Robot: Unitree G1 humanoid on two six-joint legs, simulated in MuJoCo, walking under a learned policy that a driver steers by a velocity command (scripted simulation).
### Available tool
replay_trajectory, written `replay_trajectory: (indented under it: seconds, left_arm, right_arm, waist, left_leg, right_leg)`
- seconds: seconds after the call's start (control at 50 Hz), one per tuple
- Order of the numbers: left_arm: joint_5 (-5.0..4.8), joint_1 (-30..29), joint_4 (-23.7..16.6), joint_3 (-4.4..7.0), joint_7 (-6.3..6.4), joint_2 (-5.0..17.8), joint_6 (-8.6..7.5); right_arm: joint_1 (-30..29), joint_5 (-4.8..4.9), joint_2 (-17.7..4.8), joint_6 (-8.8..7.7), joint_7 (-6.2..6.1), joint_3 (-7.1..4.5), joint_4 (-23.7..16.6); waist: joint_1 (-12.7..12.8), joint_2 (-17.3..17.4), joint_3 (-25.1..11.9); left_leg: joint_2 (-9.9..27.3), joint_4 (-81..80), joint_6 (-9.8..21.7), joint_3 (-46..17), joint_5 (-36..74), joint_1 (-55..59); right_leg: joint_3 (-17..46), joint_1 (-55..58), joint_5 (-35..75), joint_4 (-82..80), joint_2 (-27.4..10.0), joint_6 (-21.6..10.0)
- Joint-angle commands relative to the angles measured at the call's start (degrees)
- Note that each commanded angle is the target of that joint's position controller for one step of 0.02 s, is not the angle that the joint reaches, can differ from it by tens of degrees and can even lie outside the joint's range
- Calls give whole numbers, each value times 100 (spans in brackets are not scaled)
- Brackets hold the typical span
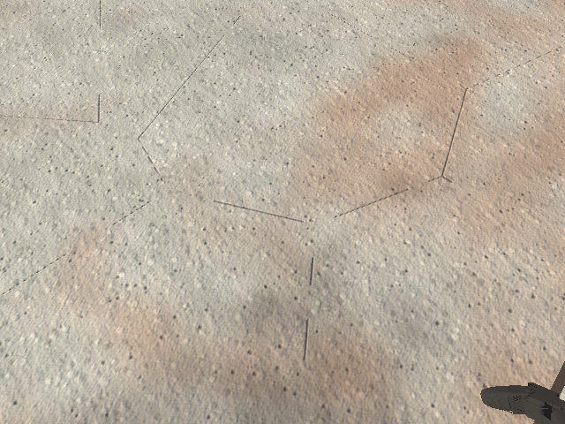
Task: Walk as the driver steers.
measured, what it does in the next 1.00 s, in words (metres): walks ahead, turning right: left foot, then right foot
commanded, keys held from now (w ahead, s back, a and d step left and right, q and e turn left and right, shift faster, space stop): e+shift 0.36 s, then w+e+shift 0.64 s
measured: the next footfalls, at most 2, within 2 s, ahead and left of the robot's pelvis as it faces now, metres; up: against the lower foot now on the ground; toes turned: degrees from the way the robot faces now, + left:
left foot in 0.14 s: +0.39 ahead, +0.10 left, +0.00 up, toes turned -13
right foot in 0.66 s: +0.31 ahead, -0.16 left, +0.00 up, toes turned -45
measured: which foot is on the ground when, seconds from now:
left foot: up 0.00-0.12, down 0.14-0.66, up 0.68-1.00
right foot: down 0.00-0.14, up 0.16-0.64, down 0.66-1.00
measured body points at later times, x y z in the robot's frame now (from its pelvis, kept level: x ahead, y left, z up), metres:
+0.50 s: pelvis +0.28 +0.01 +0.01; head +0.30 -0.04 +0.45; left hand +0.60 +0.15 -0.04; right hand +0.23 -0.32 -0.11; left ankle +0.35 +0.11 -0.73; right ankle +0.29 -0.14 -0.69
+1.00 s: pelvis +0.51 -0.23 -0.01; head +0.53 -0.26 +0.43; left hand +0.75 -0.04 -0.13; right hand +0.44 -0.57 -0.07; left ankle +0.71 -0.28 -0.72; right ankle +0.29 -0.13 -0.73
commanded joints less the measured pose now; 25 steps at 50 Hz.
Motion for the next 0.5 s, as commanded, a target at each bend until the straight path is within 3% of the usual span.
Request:
replay_trajectory:
  seconds: [0.02, 0.04, 0.06, 0.08, 0.1, 0.12, 0.14, 0.16, 0.18, 0.2, 0.22, 0.26, 0.28, 0.3, 0.32, 0.36, 0.4, 0.44, 0.5]
  left_arm:
    - [-83, -2, -141, 297, 66, 1047, -61]
    - [-528, 140, -189, 218, 298, 501, -32]
    - [-450, 30, -156, 257, 386, 827, -8]
    - [-321, -172, -229, 356, 437, 1102, 25]
    - [-227, -482, -350, 439, 439, 1318, 49]
    - [-167, -882, -489, 406, 375, 1160, 51]
    - [17, -619, -629, 115, 314, 155, 109]
    - [-211, 604, -774, 9, 227, 65, 156]
    - [-243, 583, -666, 135, 182, 824, 279]
    - [-281, -246, -885, 226, 164, 1099, 380]
    - [-264, -509, -956, 242, 207, 1042, 459]
    - [-305, -604, -1076, 279, 229, 867, 559]
    - [-308, -625, -1166, 228, 251, 631, 593]
    - [-279, -758, -1271, 160, 271, 380, 610]
    - [-235, -927, -1362, 126, 272, 297, 610]
    - [-186, -1069, -1410, 156, 205, 415, 611]
    - [-240, -1222, -1395, 200, 77, 570, 627]
    - [-261, -1435, -1428, 287, 0, 813, 652]
    - [-245, -2043, -1521, 326, -72, 953, 629]
  right_arm:
    - [-580, 83, -271, -158, -9, -12, -467]
    - [-1334, 344, -308, -520, -40, -127, -838]
    - [-1188, 422, -478, -635, -74, -211, -825]
    - [-750, 430, -739, -684, -151, -340, -704]
    - [-21, 431, -1012, -677, -249, -473, -573]
    - [1127, 418, -1138, -614, -354, -554, -357]
    - [1969, 326, -1193, -496, -402, -493, -156]
    - [2132, 33, -1202, -473, -286, -431, -102]
    - [1473, 38, -953, -389, -291, -464, -419]
    - [864, 97, -516, -285, -359, -369, -596]
    - [530, 143, -298, -207, -375, -294, -516]
    - [200, 211, -350, -175, -383, -315, -350]
    - [62, 219, -413, -203, -364, -360, -256]
    - [-87, 232, -471, -232, -343, -399, -154]
    - [-119, 233, -612, -254, -329, -463, -55]
    - [-185, 250, -875, -233, -335, -569, 62]
    - [-232, 322, -1048, -196, -297, -624, 138]
    - [-246, 458, -1255, -186, -260, -707, 175]
    - [100, 508, -1435, -167, -186, -797, 314]
  waist:
    - [4, -367, 225]
    - [87, 249, 93]
    - [-106, 113, -162]
    - [-315, -279, -474]
    - [-747, -666, -918]
    - [-1400, -922, -1524]
    - [-1303, -38, -2380]
    - [-765, 2093, -3720]
    - [-768, 1317, -3918]
    - [-778, 801, -2878]
    - [-576, 133, -1952]
    - [-275, 64, -829]
    - [-183, 231, -543]
    - [-136, 323, -382]
    - [-172, 376, -391]
    - [-186, 276, -746]
    - [-197, 208, -901]
    - [-208, 391, -697]
    - [-406, 191, -259]
  left_leg:
    - [-866, -1190, 192, 601, 1178, 1272]
    - [-1125, -2206, 234, 80, 1388, 1874]
    - [-1312, -2564, 236, 96, 1708, 2375]
    - [-1355, -2575, 254, 52, 1947, 2997]
    - [-1246, -2403, 257, 0, 2163, 3913]
    - [-918, -2384, 337, -67, 2648, 5291]
    - [569, -1454, 726, -1347, 4378, 7005]
    - [2484, -1674, 2032, -3903, 5233, 8274]
    - [2239, -2056, 2109, -3951, 3475, 7605]
    - [1689, -2301, 1870, -2674, 2898, 6581]
    - [1366, -2469, 1711, -1941, 2810, 5630]
    - [982, -2962, 1652, -971, 2664, 4014]
    - [900, -3239, 1615, -579, 2518, 3420]
    - [941, -3432, 1660, -313, 2643, 3075]
    - [1024, -3556, 1745, -158, 2766, 3021]
    - [1204, -3622, 1813, 77, 2594, 3236]
    - [1204, -3951, 1695, 363, 415, 3150]
    - [1156, -4274, 1520, 426, -1359, 3152]
    - [1416, -4473, 1420, 330, -2312, 4000]
  right_leg:
    - [808, -1035, 5575, -110, -928, -116]
    - [1359, -1160, 4457, 77, -1037, 268]
    - [1472, -894, 4661, 156, -1101, 416]
    - [1489, -748, 4982, 546, -1033, 591]
    - [1462, -841, 5270, 1323, -920, 751]
    - [1299, -1209, 5084, 2570, -653, 951]
    - [909, -2207, -76, 4613, -157, 1258]
    - [711, -3386, -2485, 6992, 248, 1389]
    - [642, -3338, -1610, 7578, -504, 1513]
    - [209, -3495, -1121, 7205, -803, 1548]
    - [-100, -3683, -956, 7040, -1023, 1605]
    - [-293, -3486, -883, 6441, -1393, 1570]
    - [-415, -3303, -823, 5901, -1506, 1533]
    - [-512, -3223, -825, 5345, -1631, 1537]
    - [-570, -3175, -639, 4920, -1747, 1529]
    - [-600, -2895, 191, 4251, -1912, 1408]
    - [-726, -2506, 710, 3822, -1993, 1191]
    - [-911, -2476, 763, 3470, -1925, 994]
    - [-1117, -3181, 304, 3123, -1962, 799]
Velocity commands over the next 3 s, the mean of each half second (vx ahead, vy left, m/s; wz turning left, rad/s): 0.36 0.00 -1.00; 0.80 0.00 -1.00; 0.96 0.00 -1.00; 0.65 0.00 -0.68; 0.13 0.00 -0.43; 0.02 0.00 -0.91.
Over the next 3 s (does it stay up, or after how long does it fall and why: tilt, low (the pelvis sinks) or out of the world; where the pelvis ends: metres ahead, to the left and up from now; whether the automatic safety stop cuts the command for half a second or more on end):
stays up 0.64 -1.19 0.01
